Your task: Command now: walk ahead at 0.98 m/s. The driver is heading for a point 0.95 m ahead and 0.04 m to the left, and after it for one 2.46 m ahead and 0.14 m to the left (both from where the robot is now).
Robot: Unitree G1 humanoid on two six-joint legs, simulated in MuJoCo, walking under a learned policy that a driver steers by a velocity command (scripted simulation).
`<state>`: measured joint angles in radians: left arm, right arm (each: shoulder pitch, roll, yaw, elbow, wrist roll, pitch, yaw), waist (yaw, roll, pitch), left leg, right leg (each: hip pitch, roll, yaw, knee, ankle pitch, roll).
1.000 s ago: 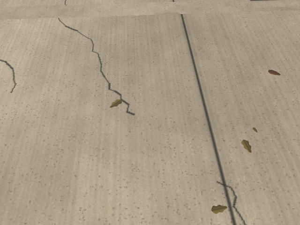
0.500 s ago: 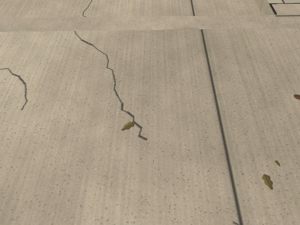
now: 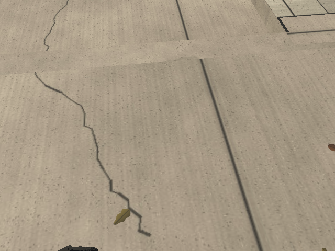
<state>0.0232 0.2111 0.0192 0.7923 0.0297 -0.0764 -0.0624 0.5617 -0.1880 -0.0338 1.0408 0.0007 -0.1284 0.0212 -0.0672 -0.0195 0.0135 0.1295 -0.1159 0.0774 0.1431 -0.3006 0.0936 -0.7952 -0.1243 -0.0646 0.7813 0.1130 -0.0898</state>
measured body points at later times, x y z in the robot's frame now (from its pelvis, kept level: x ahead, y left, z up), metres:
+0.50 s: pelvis +0.48 -0.01 +0.00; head +0.52 -0.01 +0.44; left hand +0.37 +0.23 -0.14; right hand +0.73 -0.21 -0.08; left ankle +0.73 +0.13 -0.68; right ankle +0.32 -0.08 -0.73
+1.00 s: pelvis +0.95 +0.02 -0.01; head +0.99 +0.02 +0.44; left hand +1.19 +0.23 -0.10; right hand +0.87 -0.23 -0.15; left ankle +0.78 +0.09 -0.73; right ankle +1.17 -0.06 -0.71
